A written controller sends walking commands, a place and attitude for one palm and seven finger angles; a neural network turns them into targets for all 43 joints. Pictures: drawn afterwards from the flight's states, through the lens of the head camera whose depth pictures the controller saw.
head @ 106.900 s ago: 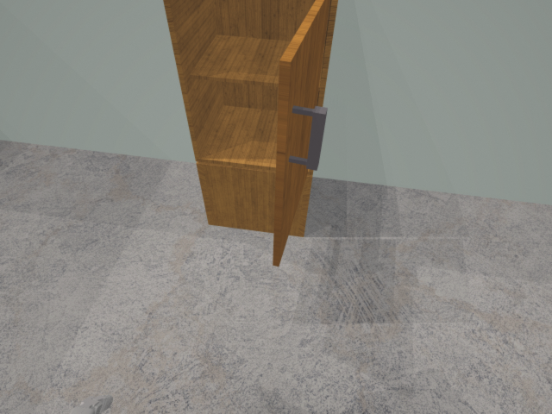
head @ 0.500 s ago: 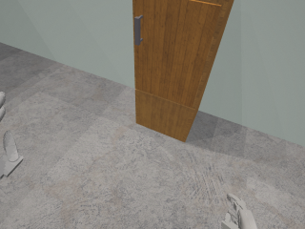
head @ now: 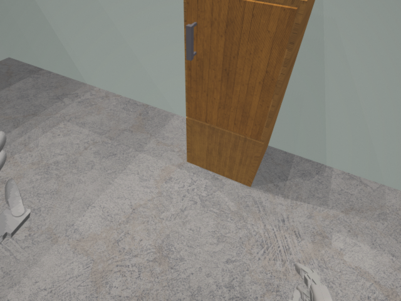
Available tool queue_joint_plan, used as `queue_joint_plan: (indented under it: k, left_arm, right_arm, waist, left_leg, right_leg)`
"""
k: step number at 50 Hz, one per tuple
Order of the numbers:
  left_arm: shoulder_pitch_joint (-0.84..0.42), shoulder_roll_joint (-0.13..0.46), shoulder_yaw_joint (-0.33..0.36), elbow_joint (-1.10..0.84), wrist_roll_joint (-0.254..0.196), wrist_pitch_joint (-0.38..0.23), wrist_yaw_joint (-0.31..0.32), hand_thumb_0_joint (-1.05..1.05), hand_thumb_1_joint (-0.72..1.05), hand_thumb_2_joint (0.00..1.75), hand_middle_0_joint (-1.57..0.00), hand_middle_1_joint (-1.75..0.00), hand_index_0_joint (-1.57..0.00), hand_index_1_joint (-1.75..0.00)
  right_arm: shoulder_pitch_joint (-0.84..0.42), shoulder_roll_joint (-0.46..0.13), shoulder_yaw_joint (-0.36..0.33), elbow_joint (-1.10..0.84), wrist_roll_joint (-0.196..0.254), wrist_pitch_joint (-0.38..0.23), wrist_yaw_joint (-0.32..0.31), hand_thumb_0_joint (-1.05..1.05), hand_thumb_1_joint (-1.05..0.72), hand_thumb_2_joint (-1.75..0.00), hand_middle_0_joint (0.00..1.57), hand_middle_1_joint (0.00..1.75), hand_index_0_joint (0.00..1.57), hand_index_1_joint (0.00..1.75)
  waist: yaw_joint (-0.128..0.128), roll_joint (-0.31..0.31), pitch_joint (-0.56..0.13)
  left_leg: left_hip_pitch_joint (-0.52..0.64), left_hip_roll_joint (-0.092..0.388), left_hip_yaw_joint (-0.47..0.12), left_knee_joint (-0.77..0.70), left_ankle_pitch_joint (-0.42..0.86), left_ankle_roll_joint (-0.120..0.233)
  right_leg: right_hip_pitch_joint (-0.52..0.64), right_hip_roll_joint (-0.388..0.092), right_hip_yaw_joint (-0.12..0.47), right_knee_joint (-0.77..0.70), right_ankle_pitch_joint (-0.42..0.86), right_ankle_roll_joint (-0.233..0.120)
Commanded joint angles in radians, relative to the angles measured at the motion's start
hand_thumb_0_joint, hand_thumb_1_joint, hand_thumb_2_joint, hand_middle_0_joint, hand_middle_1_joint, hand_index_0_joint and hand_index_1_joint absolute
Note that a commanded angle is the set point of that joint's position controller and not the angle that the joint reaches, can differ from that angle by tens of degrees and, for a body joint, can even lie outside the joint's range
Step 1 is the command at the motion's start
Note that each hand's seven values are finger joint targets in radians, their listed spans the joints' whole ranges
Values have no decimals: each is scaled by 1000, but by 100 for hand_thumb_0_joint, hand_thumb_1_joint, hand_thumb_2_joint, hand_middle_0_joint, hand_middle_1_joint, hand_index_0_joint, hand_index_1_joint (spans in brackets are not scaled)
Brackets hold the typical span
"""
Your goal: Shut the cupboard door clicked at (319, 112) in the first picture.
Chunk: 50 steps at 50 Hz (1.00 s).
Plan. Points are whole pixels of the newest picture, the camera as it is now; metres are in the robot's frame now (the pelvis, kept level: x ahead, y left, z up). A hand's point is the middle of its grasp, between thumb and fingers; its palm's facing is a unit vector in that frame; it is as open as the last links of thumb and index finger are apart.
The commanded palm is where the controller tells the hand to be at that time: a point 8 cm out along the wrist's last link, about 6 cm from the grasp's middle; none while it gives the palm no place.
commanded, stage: let the arm hang, fingers relaxed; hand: left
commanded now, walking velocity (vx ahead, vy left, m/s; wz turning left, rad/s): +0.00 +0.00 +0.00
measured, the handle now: (192, 41) +1.05 +0.09 +0.07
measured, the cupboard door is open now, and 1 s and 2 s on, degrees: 0 0 0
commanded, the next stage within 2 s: look to check the result in 1.20 s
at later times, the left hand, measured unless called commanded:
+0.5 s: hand out of the picture +0.02 +0.18 -0.18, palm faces +0.00 -0.98 -0.19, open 7.0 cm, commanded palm none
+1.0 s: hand out of the picture +0.02 +0.20 -0.16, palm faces -0.01 -0.97 -0.26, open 7.4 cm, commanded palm none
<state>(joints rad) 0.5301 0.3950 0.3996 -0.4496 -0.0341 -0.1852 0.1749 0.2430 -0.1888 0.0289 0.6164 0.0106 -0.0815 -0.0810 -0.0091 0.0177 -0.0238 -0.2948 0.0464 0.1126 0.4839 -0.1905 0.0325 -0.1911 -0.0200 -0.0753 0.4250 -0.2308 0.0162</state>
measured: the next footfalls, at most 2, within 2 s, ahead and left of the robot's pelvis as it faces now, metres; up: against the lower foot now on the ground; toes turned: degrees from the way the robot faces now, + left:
none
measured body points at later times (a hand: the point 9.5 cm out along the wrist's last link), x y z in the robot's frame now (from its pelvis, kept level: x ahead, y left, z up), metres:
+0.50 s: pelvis -0.01 -0.01 +0.00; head +0.01 +0.01 +0.44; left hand +0.02 +0.23 -0.16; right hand +0.03 -0.27 -0.14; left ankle +0.04 +0.09 -0.74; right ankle +0.00 -0.13 -0.74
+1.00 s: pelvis +0.00 +0.00 +0.00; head -0.01 -0.01 +0.45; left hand +0.02 +0.25 -0.14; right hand +0.01 -0.25 -0.16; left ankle +0.04 +0.09 -0.74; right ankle +0.00 -0.13 -0.74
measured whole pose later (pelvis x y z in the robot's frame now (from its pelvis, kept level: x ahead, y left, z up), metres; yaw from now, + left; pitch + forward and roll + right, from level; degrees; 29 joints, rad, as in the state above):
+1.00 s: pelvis +0.00 +0.00 +0.00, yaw -1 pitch -2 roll +0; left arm 0.25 0.22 0.01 1.11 0.02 0.00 0.02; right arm 0.25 -0.21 -0.01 1.11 -0.01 0.01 -0.01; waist -0.01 0.03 0.01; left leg -0.21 0.03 0.13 0.40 -0.15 0.03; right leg -0.15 -0.03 -0.06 0.41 -0.22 0.01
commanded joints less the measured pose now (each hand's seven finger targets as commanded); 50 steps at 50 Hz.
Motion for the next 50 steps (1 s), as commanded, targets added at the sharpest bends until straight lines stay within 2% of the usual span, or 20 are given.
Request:
queue_joint_plan:
  k: [1,4,5,6,7,8,9,10,11,12,14,16,19,23,24,25,31,36,42,50]
  left_arm:
    - [2,150,110,-145,-10,-44,9,0,90,90,-20,-30,-20,-30]
    - [-21,152,101,-165,-9,-42,7,0,90,90,-20,-30,-20,-30]
    - [-98,-26,-329,558,35,59,-117,0,90,90,-20,-30,-20,-30]
    - [-121,-9,-293,575,41,164,-153,0,90,90,-20,-30,-20,-30]
    - [-120,-12,-291,559,44,195,-162,0,90,90,-20,-30,-20,-30]
    - [-141,-17,-295,600,46,193,-166,0,90,90,-20,-30,-20,-30]
    - [-164,-4,-301,649,50,190,-170,0,90,90,-20,-30,-20,-30]
    - [-172,10,-310,704,54,184,-171,0,90,90,-20,-30,-20,-30]
    - [-178,13,-317,757,54,182,-171,0,90,90,-20,-30,-20,-30]
    - [-196,22,-322,819,56,181,-170,0,90,90,-20,-30,-20,-30]
    - [-225,21,-335,945,60,181,-166,0,90,90,-20,-30,-20,-30]
    - [-247,6,-355,1042,56,188,-160,0,90,90,-20,-30,-20,-30]
    - [-246,-20,-371,1176,52,189,-157,0,90,90,-20,-30,-20,-30]
    - [-211,-34,-355,1302,52,186,-155,0,90,90,-20,-30,-20,-30]
    - [-210,-27,-358,1330,51,185,-156,0,90,90,-20,-30,-20,-30]
    - [-210,-22,-355,1350,51,182,-156,0,90,90,-20,-30,-20,-30]
    - [-227,-32,-362,1457,49,176,-157,0,90,90,-20,-30,-20,-30]
    - [-225,-35,-364,1511,49,175,-154,0,90,90,-20,-30,-20,-30]
    - [-231,-37,-363,1535,51,179,-153,0,90,90,-20,-30,-20,-30]
    - [-247,-24,-359,1535,52,174,-154,0,90,90,-20,-30,-20,-30]
  right_arm:
    - [-106,-126,-55,-153,1,-50,-6,0,-90,-90,20,30,20,30]
    - [-105,-132,-57,-151,1,-51,-7,0,-90,-90,20,30,20,30]
    - [-173,-260,-84,68,2,-138,90,0,-90,-90,20,30,20,30]
    - [-99,-295,-96,72,-2,-56,96,0,-90,-90,20,30,20,30]
    - [-82,-280,-94,45,-3,-27,90,0,-90,-90,20,30,20,30]
    - [-82,-273,-88,58,-10,-14,90,0,-90,-90,20,30,20,30]
    - [-90,-280,-78,62,-12,2,88,0,-90,-90,20,30,20,30]
    - [-91,-282,-74,67,-18,13,88,0,-90,-90,20,30,20,30]
    - [-99,-277,-68,73,-20,21,86,0,-90,-90,20,30,20,30]
    - [-93,-270,-65,84,-23,30,87,0,-90,-90,20,30,20,30]
    - [-72,-245,-60,120,-29,52,88,0,-90,-90,20,30,20,30]
    - [-61,-211,-51,152,-33,71,89,0,-90,-90,20,30,20,30]
    - [-57,-182,-43,210,-35,81,85,0,-90,-90,20,30,20,30]
    - [-37,-169,-54,272,-35,88,74,0,-90,-90,20,30,20,30]
    - [-32,-169,-55,290,-33,89,72,0,-90,-90,20,30,20,30]
    - [-19,-179,-61,297,-31,89,70,0,-90,-90,20,30,20,30]
    - [36,-177,-68,376,-26,87,60,0,-90,-90,20,30,20,30]
    - [52,-173,-69,419,-25,82,58,0,-90,-90,20,30,20,30]
    - [48,-166,-69,447,-27,84,58,0,-90,-90,20,30,20,30]
    - [24,-180,-71,451,-24,75,58,0,-90,-90,20,30,20,30]
  waist:
    - [6,33,-31]
    - [6,33,-50]
    - [-31,38,25]
    - [-18,66,-23]
    - [-16,89,-18]
    - [-7,85,-37]
    - [-1,39,-33]
    - [5,-34,-52]
    - [10,-95,-65]
    - [5,-155,-74]
    - [-7,-220,-78]
    - [-14,-142,-58]
    - [-10,16,-33]
    - [5,151,5]
    - [6,150,14]
    - [6,114,18]
    - [-5,0,71]
    - [-3,-47,88]
    - [0,-57,129]
    - [6,-14,102]
  left_leg:
    - [-15,63,-124,-152,-145,-22]
    - [10,61,-114,-136,-95,-20]
    - [-19,101,-129,-5,180,-22]
    - [13,106,-120,-23,243,-24]
    - [16,116,-121,-24,236,-14]
    - [-16,130,-144,-35,224,9]
    - [-35,132,-162,-48,205,24]
    - [-13,124,-169,-40,217,24]
    - [-1,113,-165,-29,198,24]
    - [15,95,-160,-17,173,19]
    - [60,61,-140,15,131,9]
    - [86,44,-123,8,100,-3]
    - [90,54,-132,-52,61,-8]
    - [35,58,-142,-109,-72,-5]
    - [27,58,-141,-118,-95,-7]
    - [42,60,-146,-111,-84,-6]
    - [71,76,-147,-150,-108,-2]
    - [97,81,-138,-170,-91,1]
    - [87,79,-134,-195,-118,1]
    - [96,82,-136,-211,-80,0]
  right_leg:
    - [2,-20,81,-80,-1,-20]
    - [-1,-22,85,-74,41,-17]
    - [-130,-71,12,41,123,-35]
    - [-113,-89,72,28,114,-36]
    - [-122,-68,52,56,50,-34]
    - [-114,-48,41,104,-3,-37]
    - [-94,-39,42,119,-23,-39]
    - [-75,-38,53,108,-5,-45]
    - [-60,-52,65,81,27,-49]
    - [-63,-70,84,66,42,-56]
    - [-92,-110,132,29,55,-74]
    - [-121,-125,138,4,9,-75]
    - [-105,-98,133,-10,-34,-59]
    - [-47,-84,121,-50,-57,-67]
    - [-39,-85,124,-63,-62,-70]
    - [-42,-85,124,-78,-58,-73]
    - [-74,-88,123,-128,-97,-73]
    - [-78,-88,116,-136,-92,-67]
    - [-94,-85,122,-145,-116,-61]
    - [-55,-83,116,-129,-37,-58]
